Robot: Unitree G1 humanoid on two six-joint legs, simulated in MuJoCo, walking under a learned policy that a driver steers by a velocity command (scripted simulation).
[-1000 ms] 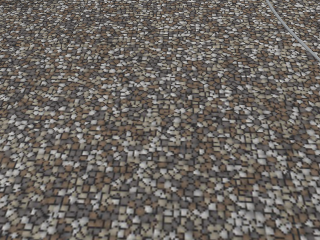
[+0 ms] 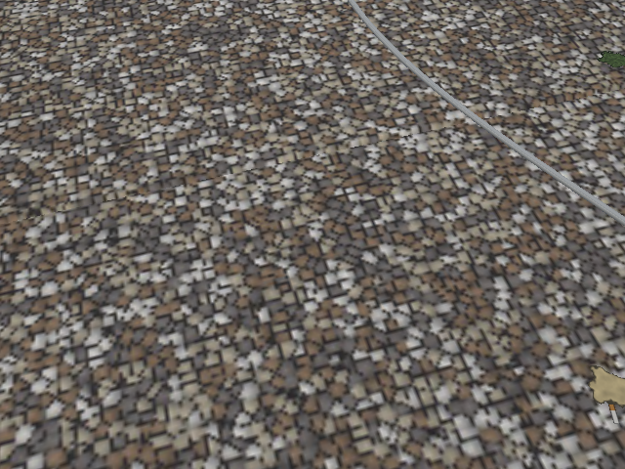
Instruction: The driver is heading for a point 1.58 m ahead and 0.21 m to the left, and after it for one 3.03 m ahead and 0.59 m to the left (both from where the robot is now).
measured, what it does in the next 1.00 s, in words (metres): steps on the spot: left foot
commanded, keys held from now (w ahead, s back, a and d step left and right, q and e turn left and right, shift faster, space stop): no key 1.00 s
